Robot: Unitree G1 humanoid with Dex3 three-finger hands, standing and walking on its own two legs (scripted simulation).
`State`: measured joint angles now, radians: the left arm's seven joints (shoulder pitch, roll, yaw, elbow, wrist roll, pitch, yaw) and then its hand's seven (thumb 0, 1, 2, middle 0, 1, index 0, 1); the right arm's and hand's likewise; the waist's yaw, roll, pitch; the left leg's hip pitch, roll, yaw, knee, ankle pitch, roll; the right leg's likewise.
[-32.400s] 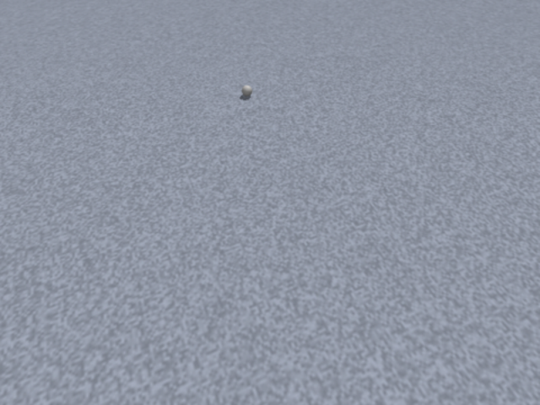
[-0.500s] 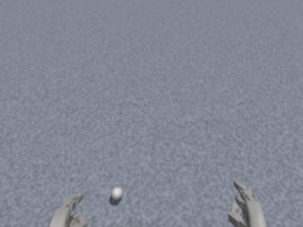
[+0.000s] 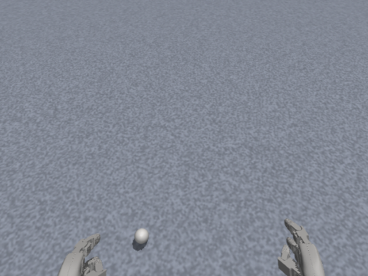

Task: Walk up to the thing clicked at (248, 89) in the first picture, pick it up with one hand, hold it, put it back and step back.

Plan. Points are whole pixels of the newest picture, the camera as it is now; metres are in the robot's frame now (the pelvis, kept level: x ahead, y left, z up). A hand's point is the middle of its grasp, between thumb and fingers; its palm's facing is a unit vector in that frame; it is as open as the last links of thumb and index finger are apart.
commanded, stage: home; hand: left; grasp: from above
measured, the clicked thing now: (141, 235) +0.44 +0.22 -0.68
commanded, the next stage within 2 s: stand in 0.18 s
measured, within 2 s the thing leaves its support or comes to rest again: neither
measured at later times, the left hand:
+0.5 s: hand out of the picture +0.13 +0.22 -0.09, palm faces +0.03 -0.94 -0.33, open 7.4 cm
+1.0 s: hand out of the picture +0.02 +0.24 -0.10, palm faces +0.05 -0.95 -0.32, open 7.4 cm
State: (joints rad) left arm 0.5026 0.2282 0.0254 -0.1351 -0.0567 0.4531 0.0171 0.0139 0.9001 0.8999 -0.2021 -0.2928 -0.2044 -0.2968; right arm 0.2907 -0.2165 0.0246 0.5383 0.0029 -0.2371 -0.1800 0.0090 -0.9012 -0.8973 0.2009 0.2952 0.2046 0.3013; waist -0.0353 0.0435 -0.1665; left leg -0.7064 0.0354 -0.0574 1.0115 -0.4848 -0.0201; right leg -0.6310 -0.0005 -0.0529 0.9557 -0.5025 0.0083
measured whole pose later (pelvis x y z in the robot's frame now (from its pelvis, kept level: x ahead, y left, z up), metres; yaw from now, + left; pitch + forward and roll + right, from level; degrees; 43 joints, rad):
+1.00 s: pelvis -0.02 +0.01 +0.06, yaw +1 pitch -4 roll +0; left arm 0.21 0.28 0.03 1.08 0.03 0.01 0.03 0.01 0.90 0.90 -0.21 -0.30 -0.21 -0.30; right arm 0.16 -0.28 -0.04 1.07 -0.03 0.00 -0.02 0.00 -0.90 -0.90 0.20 0.30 0.20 0.30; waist 0.03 0.01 0.06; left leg -0.17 0.00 -0.03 0.45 -0.20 0.00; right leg -0.12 -0.04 -0.04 0.44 -0.24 0.02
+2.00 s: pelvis +0.00 +0.00 +0.07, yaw +0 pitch -3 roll +0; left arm 0.10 0.31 0.03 1.16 0.02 -0.01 0.01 0.01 0.90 0.90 -0.21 -0.30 -0.21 -0.30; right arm 0.11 -0.32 -0.01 1.14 -0.02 -0.01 -0.01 0.00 -0.91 -0.90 0.20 0.30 0.20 0.30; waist 0.01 0.01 0.06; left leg -0.12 0.01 -0.02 0.33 -0.17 -0.02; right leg -0.07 -0.02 -0.04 0.33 -0.21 0.01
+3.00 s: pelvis -0.02 +0.00 +0.06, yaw +1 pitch -2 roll -1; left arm 0.08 0.36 0.06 1.03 0.00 0.01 0.01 0.01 0.90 0.90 -0.21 -0.30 -0.21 -0.30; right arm 0.06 -0.39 -0.04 1.04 0.00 0.04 0.01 0.00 -0.91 -0.90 0.20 0.30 0.20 0.30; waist 0.00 0.01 0.17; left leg -0.31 -0.01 -0.04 0.65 -0.29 0.02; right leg -0.22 -0.03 -0.04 0.50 -0.25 0.00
